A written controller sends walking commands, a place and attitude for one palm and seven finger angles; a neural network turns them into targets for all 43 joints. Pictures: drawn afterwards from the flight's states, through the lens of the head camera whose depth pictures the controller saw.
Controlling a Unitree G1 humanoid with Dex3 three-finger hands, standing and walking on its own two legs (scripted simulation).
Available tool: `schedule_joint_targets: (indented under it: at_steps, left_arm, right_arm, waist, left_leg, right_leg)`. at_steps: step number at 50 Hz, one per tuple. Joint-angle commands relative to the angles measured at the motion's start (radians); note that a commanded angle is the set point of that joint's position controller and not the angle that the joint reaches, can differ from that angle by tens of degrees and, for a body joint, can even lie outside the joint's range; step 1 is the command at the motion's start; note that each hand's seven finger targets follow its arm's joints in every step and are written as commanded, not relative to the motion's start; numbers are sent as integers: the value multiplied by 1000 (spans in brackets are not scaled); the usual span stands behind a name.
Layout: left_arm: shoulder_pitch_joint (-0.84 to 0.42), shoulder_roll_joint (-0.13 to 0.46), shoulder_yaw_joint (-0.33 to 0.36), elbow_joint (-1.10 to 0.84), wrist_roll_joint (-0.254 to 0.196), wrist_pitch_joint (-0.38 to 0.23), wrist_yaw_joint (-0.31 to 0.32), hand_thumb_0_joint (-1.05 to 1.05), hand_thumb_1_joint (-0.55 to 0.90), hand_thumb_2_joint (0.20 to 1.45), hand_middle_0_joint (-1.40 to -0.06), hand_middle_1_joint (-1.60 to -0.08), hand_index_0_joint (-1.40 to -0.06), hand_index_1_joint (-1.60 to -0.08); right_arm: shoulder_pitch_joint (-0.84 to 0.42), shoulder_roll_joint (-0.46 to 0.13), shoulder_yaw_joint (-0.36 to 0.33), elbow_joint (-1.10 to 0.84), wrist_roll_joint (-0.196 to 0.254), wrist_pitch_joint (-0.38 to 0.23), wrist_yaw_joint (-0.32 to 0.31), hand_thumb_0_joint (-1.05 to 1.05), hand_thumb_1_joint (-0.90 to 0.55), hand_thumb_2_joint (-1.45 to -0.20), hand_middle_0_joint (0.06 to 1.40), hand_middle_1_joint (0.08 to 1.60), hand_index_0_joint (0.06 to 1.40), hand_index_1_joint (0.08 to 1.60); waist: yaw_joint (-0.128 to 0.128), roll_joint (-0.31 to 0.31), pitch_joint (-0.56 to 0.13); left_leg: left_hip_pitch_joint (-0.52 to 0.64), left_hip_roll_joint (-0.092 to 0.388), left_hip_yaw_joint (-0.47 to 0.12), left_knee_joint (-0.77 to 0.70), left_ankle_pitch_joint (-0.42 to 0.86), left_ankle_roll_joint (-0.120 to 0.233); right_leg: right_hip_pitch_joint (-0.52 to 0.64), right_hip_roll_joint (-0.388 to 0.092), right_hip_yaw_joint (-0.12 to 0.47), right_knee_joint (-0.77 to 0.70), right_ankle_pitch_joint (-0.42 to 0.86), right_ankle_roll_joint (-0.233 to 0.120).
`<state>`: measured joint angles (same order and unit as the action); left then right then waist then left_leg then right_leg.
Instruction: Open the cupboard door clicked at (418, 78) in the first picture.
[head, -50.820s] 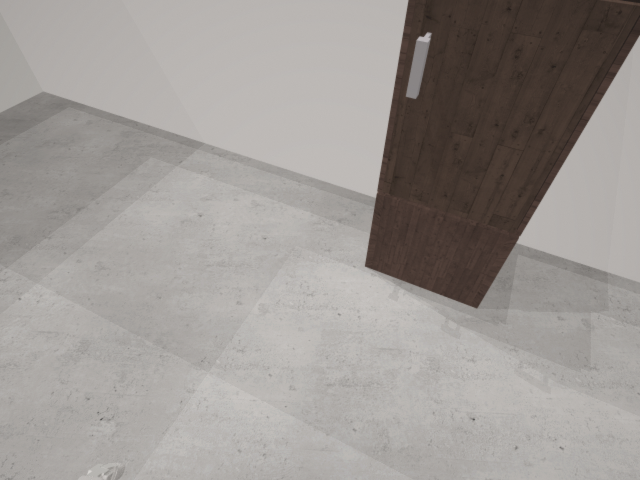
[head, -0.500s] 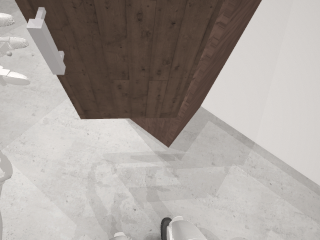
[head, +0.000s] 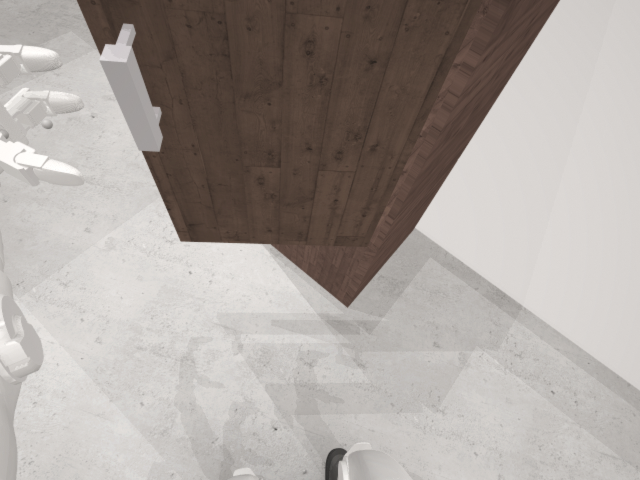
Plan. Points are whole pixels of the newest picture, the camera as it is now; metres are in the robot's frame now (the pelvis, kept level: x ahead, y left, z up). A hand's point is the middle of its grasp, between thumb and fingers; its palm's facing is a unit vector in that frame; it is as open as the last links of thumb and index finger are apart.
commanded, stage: move the hooked fingers beside the handle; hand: left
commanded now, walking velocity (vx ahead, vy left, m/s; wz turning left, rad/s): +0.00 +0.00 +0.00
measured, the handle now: (139, 91) +0.55 +0.19 +0.12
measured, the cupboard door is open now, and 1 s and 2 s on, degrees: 41 41 41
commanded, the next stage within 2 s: slide the fingers in behind the handle in 0.12 s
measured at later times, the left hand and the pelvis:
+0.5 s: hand (79, 117) +0.50 +0.24 +0.12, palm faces -0.06 -1.00 +0.00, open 14.0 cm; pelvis -0.01 +0.00 +0.00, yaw -1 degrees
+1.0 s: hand (107, 127) +0.48 +0.21 +0.13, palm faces -0.05 -1.00 -0.01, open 14.0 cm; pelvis -0.02 -0.01 +0.00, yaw +0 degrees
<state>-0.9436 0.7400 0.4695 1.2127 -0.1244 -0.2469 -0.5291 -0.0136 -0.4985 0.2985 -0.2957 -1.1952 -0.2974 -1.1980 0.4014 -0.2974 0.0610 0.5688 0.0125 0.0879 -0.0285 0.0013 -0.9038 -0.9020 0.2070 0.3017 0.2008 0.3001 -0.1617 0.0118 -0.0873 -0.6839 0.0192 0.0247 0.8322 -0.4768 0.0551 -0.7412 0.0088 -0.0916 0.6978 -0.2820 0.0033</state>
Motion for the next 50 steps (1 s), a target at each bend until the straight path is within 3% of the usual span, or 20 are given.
schedule_joint_targets:
  at_steps: [1, 3, 5, 6, 7, 10, 17, 24, 26, 28, 30, 31, 32, 35, 38, 39, 42, 44, 47, 50]
  left_arm:
    - [-471, 282, 22, -227, -31, -86, 1, 0, -500, 300, -300, -1200, -300, -1200]
    - [-473, 279, 18, -187, -30, -78, 1, 0, -500, 300, -300, -1200, -300, -1200]
    - [-472, 294, 21, -178, -21, -74, 5, 0, -500, 300, -300, -1200, -300, -1200]
    - [-489, 273, 2, -176, -17, -69, 9, 0, -500, 300, -300, -1200, -300, -1200]
    - [-480, 289, 13, -158, -12, -66, 14, 0, -500, 300, -300, -1200, -300, -1200]
    - [-481, 336, 50, -185, -12, -78, 20, 0, -500, 300, -300, -1200, -300, -1200]
    - [-466, 264, 11, -199, -24, -78, 19, 0, -500, 300, -300, -1200, -300, -1200]
    - [-431, 262, 36, -263, -26, -90, 58, 0, -500, 300, -300, -1200, -300, -1200]
    - [-422, 225, 16, -279, -24, -93, 67, 0, -500, 300, -300, -1200, -300, -1200]
    - [-388, 222, 25, -263, -29, -88, 77, 0, -500, 300, -300, -1200, -300, -1200]
    - [-396, 203, 12, -271, -30, -90, 84, 0, -500, 300, -300, -1200, -300, -1200]
    - [-397, 190, 2, -249, -28, -85, 88, 0, -500, 300, -300, -1200, -300, -1200]
    - [-401, 220, 23, -251, -24, -86, 95, 0, -500, 300, -300, -1200, -300, -1200]
    - [-401, 200, 14, -280, -24, -103, 105, 0, -500, 300, -300, -1200, -300, -1200]
    - [-414, 142, -31, -260, -28, -104, 106, 0, -500, 300, -300, -1200, -300, -1200]
    - [-427, 123, -41, -272, -35, -110, 106, 0, -500, 300, -300, -1200, -300, -1200]
    - [-434, 144, -24, -241, -32, -106, 113, 0, -500, 300, -300, -1200, -300, -1200]
    - [-452, 132, -37, -253, -32, -111, 117, 0, -500, 300, -300, -1200, -300, -1200]
    - [-479, 122, -56, -211, -17, -104, 128, 0, -500, 300, -300, -1200, -300, -1200]
    - [-522, 128, -49, -243, -17, -118, 136, 0, -500, 300, -300, -1200, -300, -1200]
  right_arm:
    - [194, -194, -73, -25, -2, -11, -18, 0, -900, -900, 200, 300, 200, 300]
    - [192, -197, -71, -21, -2, -13, -19, 0, -900, -900, 200, 300, 200, 300]
    - [194, -199, -67, -24, 0, -13, -22, 0, -900, -900, 200, 300, 200, 300]
    - [195, -196, -66, -21, -2, -14, -21, 0, -900, -900, 200, 300, 200, 300]
    - [202, -198, -67, -19, -2, -13, -20, 0, -900, -900, 200, 300, 200, 300]
    - [209, -202, -66, -28, -5, -14, -20, 0, -900, -900, 200, 300, 200, 300]
    - [214, -196, -70, -25, -5, -11, -13, 0, -900, -900, 200, 300, 200, 300]
    - [219, -191, -77, -35, -6, -12, -8, 0, -900, -900, 200, 300, 200, 300]
    - [215, -184, -80, -33, -6, -13, -3, 0, -900, -900, 200, 300, 200, 300]
    - [210, -185, -81, -35, -4, -12, 0, 0, -900, -900, 200, 300, 200, 300]
    - [199, -182, -79, -39, -3, -15, 0, 0, -900, -900, 200, 300, 200, 300]
    - [198, -181, -78, -35, -1, -15, -1, 0, -900, -900, 200, 300, 200, 300]
    - [201, -183, -79, -34, -2, -15, -2, 0, -900, -900, 200, 300, 200, 300]
    - [190, -177, -80, -41, -1, -22, -3, 0, -900, -900, 200, 300, 200, 300]
    - [180, -174, -78, -38, 1, -27, -4, 0, -900, -900, 200, 300, 200, 300]
    - [177, -173, -77, -41, 2, -32, -7, 0, -900, -900, 200, 300, 200, 300]
    - [176, -175, -77, -30, 2, -38, -9, 0, -900, -900, 200, 300, 200, 300]
    - [170, -173, -73, -35, 2, -43, -11, 0, -900, -900, 200, 300, 200, 300]
    - [168, -174, -70, -25, 2, -48, -12, 0, -900, -900, 200, 300, 200, 300]
    - [171, -174, -73, -22, -2, -58, -13, 0, -900, -900, 200, 300, 200, 300]
  waist:
    - [-17, 213, -457]
    - [-24, 162, -417]
    - [-15, 202, -420]
    - [-27, 203, -413]
    - [-26, 166, -397]
    - [-11, 177, -457]
    - [-18, 181, -424]
    - [2, 180, -455]
    - [3, 195, -467]
    - [8, 149, -433]
    - [10, 176, -431]
    - [0, 144, -399]
    - [5, 127, -401]
    - [12, 149, -432]
    - [-4, 109, -385]
    - [-4, 145, -397]
    - [-8, 85, -387]
    - [-6, 126, -393]
    - [-22, 96, -358]
    - [-21, 143, -423]
  left_leg:
    - [330, 22, -97, -67, 721, -74]
    - [275, 19, -97, -72, 651, -66]
    - [277, 17, -99, -75, 670, -71]
    - [276, 18, -96, -75, 646, -68]
    - [251, 17, -99, -76, 625, -66]
    - [250, 16, -96, -75, 638, -66]
    - [252, 19, -92, -81, 612, -60]
    - [266, 18, -88, -89, 652, -59]
    - [297, 21, -89, -88, 681, -65]
    - [259, 19, -79, -96, 633, -54]
    - [262, 16, -76, -101, 623, -55]
    - [239, 15, -70, -102, 592, -47]
    - [213, 12, -67, -105, 566, -41]
    - [242, 10, -66, -106, 580, -45]
    - [210, 9, -62, -114, 523, -38]
    - [229, 7, -62, -112, 534, -38]
    - [198, 5, -62, -116, 486, -33]
    - [198, 0, -60, -116, 486, -35]
    - [160, -1, -59, -117, 414, -29]
    - [205, -2, -64, -107, 446, -35]
  right_leg:
    - [188, 36, 43, 9, 340, -29]
    - [194, 35, 41, 6, 315, -28]
    - [189, 33, 43, 10, 317, -31]
    - [173, 33, 42, 7, 305, -29]
    - [183, 34, 41, 6, 299, -29]
    - [226, 34, 47, 16, 326, -32]
    - [201, 37, 42, 4, 303, -31]
    - [246, 38, 42, 7, 342, -36]
    - [234, 37, 43, 3, 345, -32]
    - [259, 37, 44, -3, 344, -30]
    - [259, 36, 48, -3, 340, -31]
    - [258, 35, 51, -9, 339, -29]
    - [287, 32, 56, -8, 348, -29]
    - [296, 30, 59, -5, 354, -30]
    - [292, 29, 59, -11, 336, -27]
    - [284, 28, 60, -8, 334, -31]
    - [298, 26, 64, -13, 325, -26]
    - [301, 23, 64, -6, 326, -32]
    - [281, 22, 69, -13, 286, -25]
    - [280, 20, 72, -5, 296, -28]
